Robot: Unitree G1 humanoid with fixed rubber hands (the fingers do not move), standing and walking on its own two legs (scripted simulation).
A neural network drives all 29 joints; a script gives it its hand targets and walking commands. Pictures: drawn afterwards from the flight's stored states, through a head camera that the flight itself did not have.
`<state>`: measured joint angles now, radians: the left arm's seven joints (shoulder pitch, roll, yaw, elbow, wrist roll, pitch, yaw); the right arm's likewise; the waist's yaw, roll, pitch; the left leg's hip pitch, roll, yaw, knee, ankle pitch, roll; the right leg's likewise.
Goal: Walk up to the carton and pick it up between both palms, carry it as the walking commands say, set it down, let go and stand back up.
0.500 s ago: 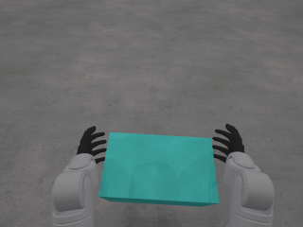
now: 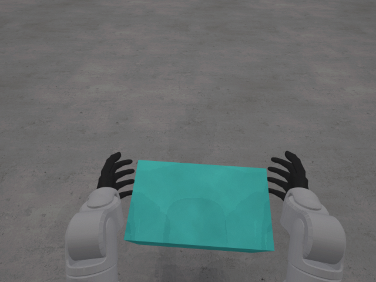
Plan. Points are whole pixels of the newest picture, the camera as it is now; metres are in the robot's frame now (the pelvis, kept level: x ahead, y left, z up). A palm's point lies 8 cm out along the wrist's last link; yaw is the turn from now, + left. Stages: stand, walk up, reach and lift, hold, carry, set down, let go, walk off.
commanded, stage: carry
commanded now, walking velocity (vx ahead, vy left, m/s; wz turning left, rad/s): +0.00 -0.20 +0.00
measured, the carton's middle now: (198, 209) +0.27 -0.01 +0.01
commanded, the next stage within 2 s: none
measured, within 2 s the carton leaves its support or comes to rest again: neither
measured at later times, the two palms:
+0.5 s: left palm (208, 223) +0.20 -0.02 +0.11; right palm out of the picture +0.19 -0.35 +0.11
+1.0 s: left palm (324, 260) +0.14 -0.19 +0.10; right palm out of the picture +0.14 -0.53 +0.10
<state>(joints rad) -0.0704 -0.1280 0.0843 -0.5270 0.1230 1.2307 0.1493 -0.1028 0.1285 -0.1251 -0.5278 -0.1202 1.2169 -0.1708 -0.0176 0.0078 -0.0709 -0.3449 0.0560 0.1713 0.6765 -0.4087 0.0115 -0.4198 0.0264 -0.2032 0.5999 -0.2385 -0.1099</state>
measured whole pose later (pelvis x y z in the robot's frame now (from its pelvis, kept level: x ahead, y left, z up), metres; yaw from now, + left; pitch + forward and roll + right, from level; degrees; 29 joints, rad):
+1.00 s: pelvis -0.11 -0.35 +0.01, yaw +0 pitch +2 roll +0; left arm -0.06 -0.13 0.08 -0.51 0.12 1.25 0.15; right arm -0.08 0.13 -0.13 -0.52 -0.13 1.24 -0.17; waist -0.01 0.04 -0.04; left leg -0.51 0.12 0.08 1.06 -0.53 -0.03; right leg -0.36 -0.04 -0.15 0.58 -0.25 -0.04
